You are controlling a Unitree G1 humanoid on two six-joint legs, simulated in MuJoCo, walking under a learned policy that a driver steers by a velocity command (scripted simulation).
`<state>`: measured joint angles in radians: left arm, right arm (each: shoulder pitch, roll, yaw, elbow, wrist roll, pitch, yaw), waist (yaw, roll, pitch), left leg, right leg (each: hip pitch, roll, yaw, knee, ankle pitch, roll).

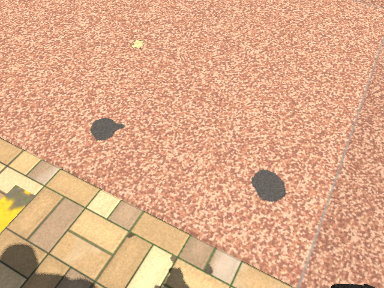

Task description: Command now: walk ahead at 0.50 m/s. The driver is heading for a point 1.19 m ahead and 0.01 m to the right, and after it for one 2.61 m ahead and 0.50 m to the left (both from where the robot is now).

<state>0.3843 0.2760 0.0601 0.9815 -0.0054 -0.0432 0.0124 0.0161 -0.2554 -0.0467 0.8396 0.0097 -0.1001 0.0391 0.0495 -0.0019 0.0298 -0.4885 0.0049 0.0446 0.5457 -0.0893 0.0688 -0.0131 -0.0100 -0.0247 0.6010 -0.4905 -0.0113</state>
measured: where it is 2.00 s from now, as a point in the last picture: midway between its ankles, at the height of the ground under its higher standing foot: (214, 134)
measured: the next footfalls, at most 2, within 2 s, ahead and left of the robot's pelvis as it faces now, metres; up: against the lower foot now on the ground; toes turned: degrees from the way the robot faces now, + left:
right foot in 0.50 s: +0.46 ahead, -0.14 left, +0.00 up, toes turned -3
left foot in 1.06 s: +0.77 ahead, +0.10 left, +0.00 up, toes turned +2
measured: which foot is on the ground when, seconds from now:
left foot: down 0.00-0.52, up 0.54-1.00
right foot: up 0.00-0.48, down 0.50-1.00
